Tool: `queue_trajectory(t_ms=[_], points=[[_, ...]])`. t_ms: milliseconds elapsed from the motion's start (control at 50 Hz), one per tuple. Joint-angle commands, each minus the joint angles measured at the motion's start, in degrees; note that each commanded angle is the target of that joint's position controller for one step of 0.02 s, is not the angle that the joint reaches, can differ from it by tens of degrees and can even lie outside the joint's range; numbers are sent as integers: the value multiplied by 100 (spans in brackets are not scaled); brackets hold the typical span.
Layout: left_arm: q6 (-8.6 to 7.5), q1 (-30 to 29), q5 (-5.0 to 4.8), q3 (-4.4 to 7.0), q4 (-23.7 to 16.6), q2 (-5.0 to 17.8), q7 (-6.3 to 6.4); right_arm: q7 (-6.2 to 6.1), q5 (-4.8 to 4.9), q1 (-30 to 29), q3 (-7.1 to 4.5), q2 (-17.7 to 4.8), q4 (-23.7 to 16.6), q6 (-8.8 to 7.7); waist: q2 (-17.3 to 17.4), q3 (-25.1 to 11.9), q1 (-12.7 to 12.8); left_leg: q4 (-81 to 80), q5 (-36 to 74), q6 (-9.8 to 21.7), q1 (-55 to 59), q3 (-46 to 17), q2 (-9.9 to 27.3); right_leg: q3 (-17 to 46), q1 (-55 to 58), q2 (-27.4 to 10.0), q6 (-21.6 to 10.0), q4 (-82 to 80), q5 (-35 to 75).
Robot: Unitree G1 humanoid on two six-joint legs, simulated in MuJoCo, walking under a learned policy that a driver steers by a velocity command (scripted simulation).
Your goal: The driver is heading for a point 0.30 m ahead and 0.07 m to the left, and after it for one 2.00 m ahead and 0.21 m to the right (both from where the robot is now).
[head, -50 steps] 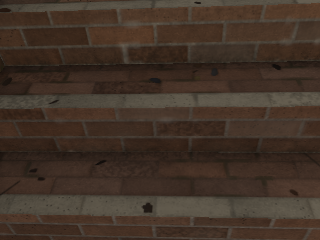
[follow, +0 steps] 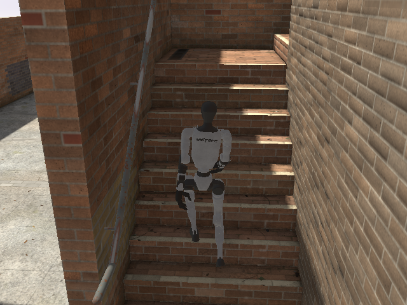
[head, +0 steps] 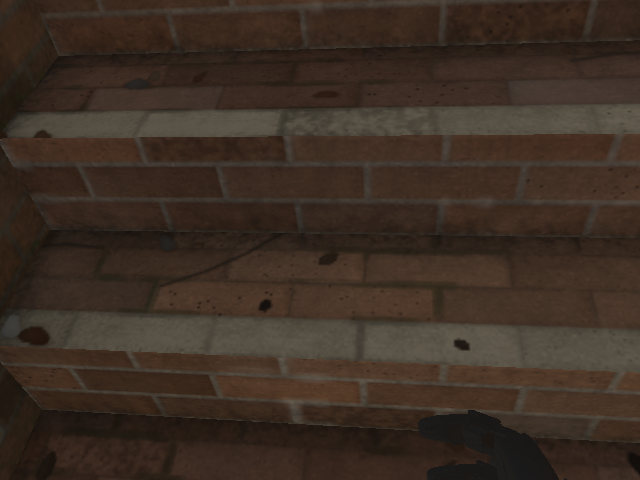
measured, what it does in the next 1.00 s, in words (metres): climbs: right foot 0.20 m higher, then left foot 0.20 m higher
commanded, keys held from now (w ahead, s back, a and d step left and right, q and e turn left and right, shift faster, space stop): w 1.00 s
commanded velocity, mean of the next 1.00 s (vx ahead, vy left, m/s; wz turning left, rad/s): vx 0.50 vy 0.00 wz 0.00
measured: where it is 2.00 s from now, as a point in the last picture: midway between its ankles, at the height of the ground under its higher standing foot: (370, 63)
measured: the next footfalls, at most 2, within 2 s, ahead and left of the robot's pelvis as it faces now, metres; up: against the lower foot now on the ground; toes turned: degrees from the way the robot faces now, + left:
right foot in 0.44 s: +0.35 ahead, -0.10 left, +0.20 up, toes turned -4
left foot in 0.96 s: +0.61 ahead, +0.10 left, +0.40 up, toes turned +7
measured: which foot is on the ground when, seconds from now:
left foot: down 0.00-0.50, up 0.52-0.94, down 0.96-1.00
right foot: up 0.00-0.42, down 0.44-1.00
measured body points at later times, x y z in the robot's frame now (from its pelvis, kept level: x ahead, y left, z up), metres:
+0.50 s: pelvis +0.23 -0.03 +0.19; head +0.23 +0.00 +0.63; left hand +0.49 +0.09 +0.12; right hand +0.11 -0.22 +0.04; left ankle +0.12 +0.07 -0.56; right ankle +0.31 -0.10 -0.41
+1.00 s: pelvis +0.46 +0.02 +0.38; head +0.47 -0.01 +0.83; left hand +0.32 +0.19 +0.25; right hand +0.74 -0.08 +0.33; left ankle +0.57 +0.10 -0.21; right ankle +0.34 -0.10 -0.36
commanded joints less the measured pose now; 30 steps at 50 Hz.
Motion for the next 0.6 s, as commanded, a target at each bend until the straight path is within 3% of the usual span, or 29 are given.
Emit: queue_trajectory(t_ms=[20,40,60,80,100,120,140,160,180,220,260,280,300,320,340,360,380,400,420,440,460,480,500,520,540,560,580,600], points=[[-263,-1883,-74,152,-1447,-3,-404,-197,-19,2567,-516,-897,1333,327,407,-837,-893,-5791,-2069,869,3735,-6844,1856,1598,-3923,807,-296,7512,-619],[-220,-2537,-106,38,-2050,-259,-370,-143,18,2080,-428,-381,1575,267,186,272,-482,-5517,-1625,675,2558,-5642,1853,1459,-4588,801,-438,8422,-793],[-228,-2642,-10,-3,-2390,-114,-260,-37,20,1921,-353,-12,1931,113,-452,682,-83,-5152,-672,203,2037,-4302,1567,1403,-4962,790,-653,8758,-559],[-194,-2250,17,-97,-2453,-221,-190,30,-50,1825,-310,278,2155,38,-646,688,247,-4924,341,-171,2065,-3263,1235,1511,-5290,728,-788,8723,-228],[-169,-1824,-8,-252,-2367,-471,-154,104,-89,1724,-323,263,2188,45,-606,658,485,-4785,1386,-569,2142,-2324,1060,1558,-5521,702,-847,8590,64],[-118,-1614,-96,-318,-2307,-468,-141,119,-141,1597,-316,271,2199,62,-389,715,633,-4786,1835,-752,2128,-1696,948,1498,-5905,691,-785,8566,176],[-56,-1784,-167,-399,-2423,-487,-127,105,-202,1484,-332,121,2178,66,-149,786,722,-4995,1943,-850,1864,-1240,916,1284,-6158,624,-648,8386,219],[28,-1988,-237,-450,-2433,-498,-63,121,-346,1687,-262,86,2253,42,46,679,648,-5163,2297,-715,1794,-1139,946,1020,-6468,739,-547,9351,377],[55,-1969,-230,-501,-2519,-497,-13,145,-324,1663,-231,-20,2231,28,102,753,752,-5234,2411,-751,1430,-924,853,953,-6505,691,-435,9246,609],[113,-2270,-209,-543,-2557,-363,77,122,-144,1985,-192,-190,2294,46,172,789,535,-5362,2403,-739,1464,-833,808,737,-6883,712,-200,9133,803],[51,-3544,-159,-632,-2991,-213,169,51,66,2635,-218,-380,2385,34,329,805,2,-5916,2134,-575,1297,-936,750,40,-6625,682,59,7855,538],[51,-4038,-154,-689,-3208,-242,188,-22,120,3086,-260,-525,2485,30,501,637,-231,-6118,2091,-467,1816,-1147,779,-276,-6697,587,152,7502,271],[59,-4608,-190,-786,-3397,-252,201,-178,144,3544,-337,-709,2523,66,594,486,-461,-6936,2184,-239,2128,-1446,1078,-870,-6408,357,278,6792,-378],[108,-4520,-183,-783,-3371,-224,197,-295,106,3871,-421,-909,2607,94,684,146,-475,-7034,2474,-71,3143,-1763,1304,-923,-6386,20,295,6907,-716],[139,-4625,-183,-777,-3361,-194,125,-393,134,4129,-460,-901,2677,164,515,132,-562,-6859,2793,-128,4169,-1693,1323,-929,-6881,-73,319,6689,-1027],[170,-4756,-91,-832,-3350,-306,32,-439,66,4315,-497,-961,2716,271,486,6,-621,-6725,3431,-103,4899,-1542,1337,-1015,-6991,-91,268,6445,-1297],[80,-4948,-111,-777,-3399,-128,-91,-423,208,3888,-484,-924,2649,226,501,-57,-399,-6878,5502,-126,4559,-958,1258,-1438,-5555,60,4,4988,-1788],[-9,-5268,-80,-789,-3665,-109,-139,-405,277,4036,-487,-989,2721,143,695,-387,-351,-6684,8522,-45,4024,-771,1190,-1747,-3707,432,-174,3705,-2521],[40,-4763,15,-640,-3463,78,-158,-411,212,4262,-488,-1143,2827,104,1196,-768,-174,-6105,11585,201,4687,-834,1423,-1728,-3100,728,-261,3647,-3362],[80,-3516,73,-405,-3174,522,-162,-404,158,3997,-560,-1545,2723,33,1815,-1171,446,-5366,13076,463,5564,-912,1651,-1303,-2697,818,-332,3056,-3885],[77,-2391,135,-213,-2883,919,-216,-363,116,3291,-641,-1764,2461,-64,1707,-1639,1012,-4307,13647,766,5527,-948,1659,-516,-1670,592,-429,2452,-3687],[187,-1212,250,45,-2529,1537,-232,-244,6,2978,-640,-1549,2239,-270,435,-2292,1236,-2892,12540,766,4014,-1130,1261,1545,181,-236,-942,1453,-2972],[476,-372,254,267,-2044,1933,-29,15,102,2635,-607,-1033,2077,-422,-1229,-2351,1282,-1239,7747,659,2153,-1375,411,4221,1316,-994,-1473,-1441,-4717],[632,-384,298,367,-1753,1962,156,201,91,1848,-610,-606,1848,-413,-1720,-1895,1154,2268,3155,293,653,-2327,-604,6453,1042,-1515,-1704,-3254,-5854],[584,-1010,278,84,-1639,1127,160,381,145,1192,-531,-93,1219,-440,-1185,-608,647,4694,2661,362,-650,-3107,-585,6158,-159,-1605,-1256,-2989,-5897],[502,-1467,252,-145,-1397,345,96,432,197,575,-373,197,501,-426,-841,503,127,5720,2383,464,-1636,-3048,-599,4822,-1183,-1536,-989,-2592,-5371],[382,-1517,201,-258,-1027,-87,-24,380,116,610,-332,111,186,-439,-305,916,-331,5915,2485,625,-2065,-2830,-518,3315,-1584,-1163,-477,-2218,-4356],[326,-1701,201,-247,-843,-311,-119,290,83,1205,-254,255,247,-374,113,830,-734,5848,2844,694,-2134,-2968,-475,2163,-1623,-782,-35,-1948,-3399]])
